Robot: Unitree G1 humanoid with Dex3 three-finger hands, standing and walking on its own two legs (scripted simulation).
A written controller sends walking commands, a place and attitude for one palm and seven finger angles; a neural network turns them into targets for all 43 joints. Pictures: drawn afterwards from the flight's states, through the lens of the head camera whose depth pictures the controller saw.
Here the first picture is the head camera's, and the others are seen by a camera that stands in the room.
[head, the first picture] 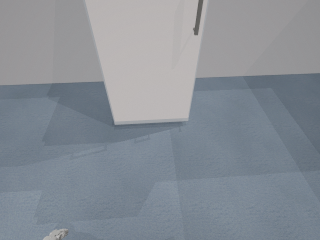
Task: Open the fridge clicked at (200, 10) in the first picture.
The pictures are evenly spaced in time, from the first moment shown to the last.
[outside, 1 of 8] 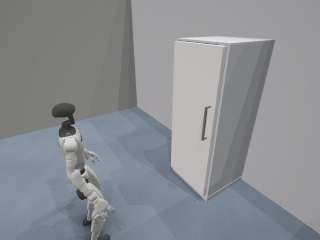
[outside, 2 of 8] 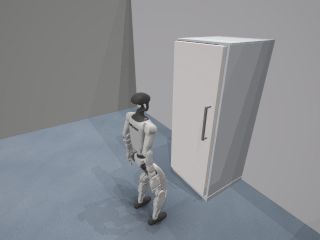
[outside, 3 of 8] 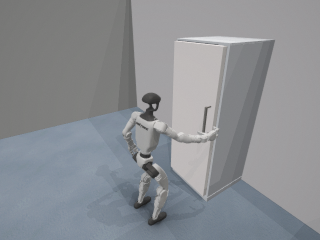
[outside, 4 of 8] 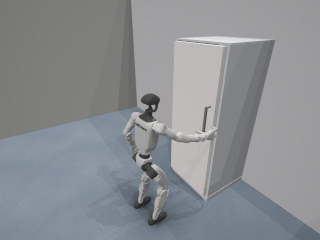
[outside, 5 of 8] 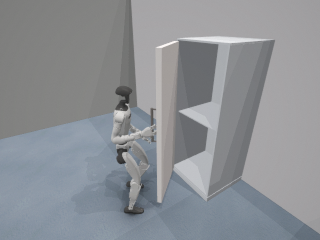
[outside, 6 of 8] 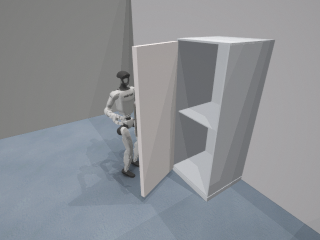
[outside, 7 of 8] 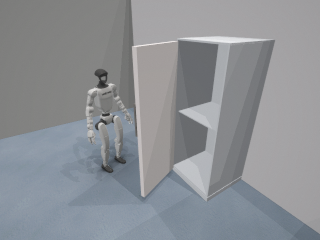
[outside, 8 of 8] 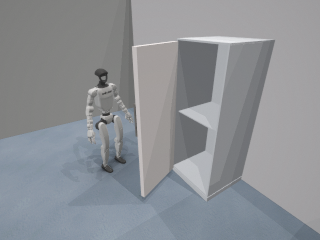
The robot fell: no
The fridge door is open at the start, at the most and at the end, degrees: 0 75 69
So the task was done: yes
